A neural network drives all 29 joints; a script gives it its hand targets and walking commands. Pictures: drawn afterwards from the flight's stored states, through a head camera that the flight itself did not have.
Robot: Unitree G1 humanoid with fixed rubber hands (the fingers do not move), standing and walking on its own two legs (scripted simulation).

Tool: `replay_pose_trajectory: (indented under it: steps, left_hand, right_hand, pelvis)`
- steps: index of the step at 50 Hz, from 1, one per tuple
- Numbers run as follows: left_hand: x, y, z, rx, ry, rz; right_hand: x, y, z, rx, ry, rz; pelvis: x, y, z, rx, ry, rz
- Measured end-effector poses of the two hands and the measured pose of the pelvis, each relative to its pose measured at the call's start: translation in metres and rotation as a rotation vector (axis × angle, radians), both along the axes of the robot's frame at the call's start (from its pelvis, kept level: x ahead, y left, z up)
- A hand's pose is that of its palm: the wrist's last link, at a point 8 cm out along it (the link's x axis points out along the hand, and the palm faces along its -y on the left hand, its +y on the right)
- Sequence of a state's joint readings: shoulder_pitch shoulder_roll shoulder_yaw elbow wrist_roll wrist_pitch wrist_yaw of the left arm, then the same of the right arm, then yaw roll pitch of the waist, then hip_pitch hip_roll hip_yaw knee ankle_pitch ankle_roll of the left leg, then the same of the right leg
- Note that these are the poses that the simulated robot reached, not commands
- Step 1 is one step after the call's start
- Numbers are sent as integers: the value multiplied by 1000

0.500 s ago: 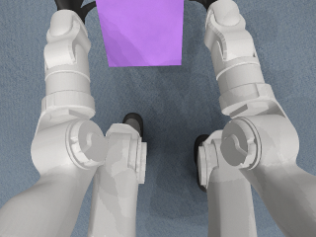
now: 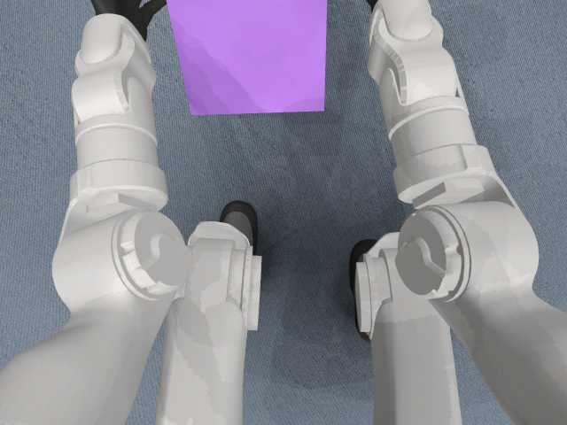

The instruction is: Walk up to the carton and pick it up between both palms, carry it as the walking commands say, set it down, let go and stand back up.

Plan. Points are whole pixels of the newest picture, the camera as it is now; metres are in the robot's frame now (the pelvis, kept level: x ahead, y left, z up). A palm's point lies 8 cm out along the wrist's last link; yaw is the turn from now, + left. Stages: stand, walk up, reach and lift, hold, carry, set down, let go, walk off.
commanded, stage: set down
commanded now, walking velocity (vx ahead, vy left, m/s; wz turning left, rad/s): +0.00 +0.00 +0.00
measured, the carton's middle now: (257, 16) +0.56 +0.10 -0.28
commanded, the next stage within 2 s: none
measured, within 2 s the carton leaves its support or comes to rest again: rests again in 1.06 s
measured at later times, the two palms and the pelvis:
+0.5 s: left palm (124, 11) +0.53 +0.22 -0.17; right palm out of the picture +0.56 -0.05 -0.17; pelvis +0.01 +0.00 +0.00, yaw +0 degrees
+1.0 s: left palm (146, 46) +0.51 +0.22 -0.21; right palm (389, 8) +0.55 -0.06 -0.20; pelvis +0.01 +0.00 +0.00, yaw -1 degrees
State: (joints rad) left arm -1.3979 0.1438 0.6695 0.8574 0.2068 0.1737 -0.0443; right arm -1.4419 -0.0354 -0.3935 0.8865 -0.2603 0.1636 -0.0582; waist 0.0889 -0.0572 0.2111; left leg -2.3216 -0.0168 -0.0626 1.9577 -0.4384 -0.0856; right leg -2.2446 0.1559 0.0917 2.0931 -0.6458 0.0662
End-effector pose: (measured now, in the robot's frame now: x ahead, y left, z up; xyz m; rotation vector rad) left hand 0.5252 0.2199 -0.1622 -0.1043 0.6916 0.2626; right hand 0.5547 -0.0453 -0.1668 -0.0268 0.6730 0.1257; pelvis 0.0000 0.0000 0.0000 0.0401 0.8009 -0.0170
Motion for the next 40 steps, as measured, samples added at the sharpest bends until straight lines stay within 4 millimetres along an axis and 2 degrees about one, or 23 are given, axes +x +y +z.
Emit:
replay_pose_trajectory:
  steps: [31,40]
  left_hand:
    - [6,1,-10,8,-12,-5]
    - [-5,-1,-30,39,64,-13]
  right_hand:
    - [8,-2,-9,16,-12,17]
    - [0,-2,-24,-25,24,47]
  pelvis:
    - [8,0,0,1,16,-4]
    - [8,0,0,0,16,-6]
